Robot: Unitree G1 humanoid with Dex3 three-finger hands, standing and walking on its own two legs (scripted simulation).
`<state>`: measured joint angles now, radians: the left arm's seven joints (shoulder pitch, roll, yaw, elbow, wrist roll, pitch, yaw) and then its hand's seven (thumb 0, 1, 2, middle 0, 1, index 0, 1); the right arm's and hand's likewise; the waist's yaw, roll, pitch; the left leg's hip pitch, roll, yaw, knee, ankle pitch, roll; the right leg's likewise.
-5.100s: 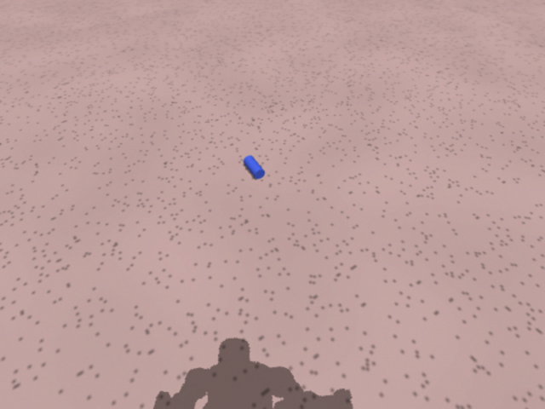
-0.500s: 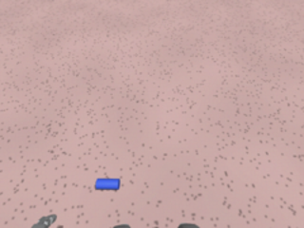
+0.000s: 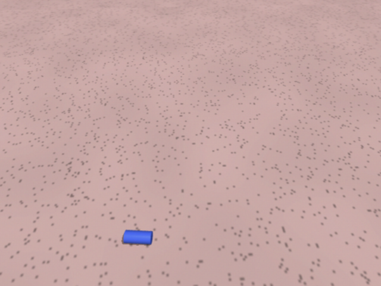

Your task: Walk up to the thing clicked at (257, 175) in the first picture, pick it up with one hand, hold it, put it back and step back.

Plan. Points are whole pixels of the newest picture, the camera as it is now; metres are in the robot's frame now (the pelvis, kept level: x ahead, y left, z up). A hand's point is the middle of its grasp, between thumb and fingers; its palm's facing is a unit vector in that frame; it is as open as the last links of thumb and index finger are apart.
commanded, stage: walk up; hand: left
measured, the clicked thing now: (138, 237) +0.49 +0.27 -0.74
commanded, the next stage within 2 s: stand in 0.88 s
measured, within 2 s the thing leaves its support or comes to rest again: neither
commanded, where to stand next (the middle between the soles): +0.10 +0.01 m, yaw +1 degrees
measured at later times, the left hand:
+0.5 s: hand out of the picture +0.10 +0.26 -0.15, palm faces +0.00 -0.94 -0.34, open 7.4 cm
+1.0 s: hand out of the picture +0.09 +0.26 -0.15, palm faces -0.01 -0.94 -0.33, open 7.4 cm
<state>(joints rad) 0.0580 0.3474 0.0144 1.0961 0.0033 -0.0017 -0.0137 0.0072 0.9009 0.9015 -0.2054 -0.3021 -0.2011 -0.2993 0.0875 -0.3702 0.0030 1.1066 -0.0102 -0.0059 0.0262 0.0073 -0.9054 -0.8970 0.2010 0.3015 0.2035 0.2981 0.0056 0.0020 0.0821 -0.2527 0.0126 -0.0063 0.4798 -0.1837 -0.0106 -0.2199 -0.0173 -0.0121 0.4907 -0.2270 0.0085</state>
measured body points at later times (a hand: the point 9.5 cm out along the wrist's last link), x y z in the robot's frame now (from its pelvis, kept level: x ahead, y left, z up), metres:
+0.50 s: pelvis +0.02 +0.01 +0.01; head +0.03 +0.01 +0.46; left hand +0.10 +0.31 -0.12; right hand +0.12 -0.29 -0.12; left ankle +0.05 +0.13 -0.74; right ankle +0.03 -0.13 -0.74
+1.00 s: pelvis +0.02 +0.00 +0.01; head +0.03 +0.00 +0.46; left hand +0.10 +0.30 -0.12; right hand +0.11 -0.29 -0.12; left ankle +0.05 +0.13 -0.74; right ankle +0.03 -0.13 -0.74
